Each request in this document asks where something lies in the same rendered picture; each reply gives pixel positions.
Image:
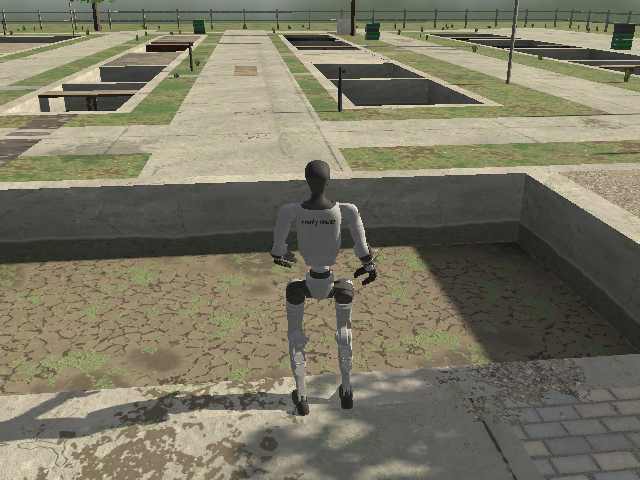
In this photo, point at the left robot forearm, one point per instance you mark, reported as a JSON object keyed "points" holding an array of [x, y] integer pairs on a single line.
{"points": [[274, 256]]}

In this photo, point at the right robot upper arm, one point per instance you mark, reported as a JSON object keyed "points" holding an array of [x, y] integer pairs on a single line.
{"points": [[350, 213]]}

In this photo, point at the right robot forearm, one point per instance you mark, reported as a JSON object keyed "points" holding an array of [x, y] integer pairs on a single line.
{"points": [[367, 261]]}

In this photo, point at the robot right hand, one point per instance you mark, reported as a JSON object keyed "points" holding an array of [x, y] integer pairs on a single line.
{"points": [[371, 278]]}

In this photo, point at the right robot shin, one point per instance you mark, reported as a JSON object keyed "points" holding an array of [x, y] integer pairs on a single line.
{"points": [[345, 362]]}

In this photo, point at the left robot upper arm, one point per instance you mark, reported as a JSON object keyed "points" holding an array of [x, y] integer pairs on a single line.
{"points": [[286, 214]]}

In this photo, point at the robot head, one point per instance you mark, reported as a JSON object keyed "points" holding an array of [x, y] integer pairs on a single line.
{"points": [[317, 174]]}

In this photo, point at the robot left hand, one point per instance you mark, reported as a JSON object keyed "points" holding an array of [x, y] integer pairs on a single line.
{"points": [[289, 256]]}

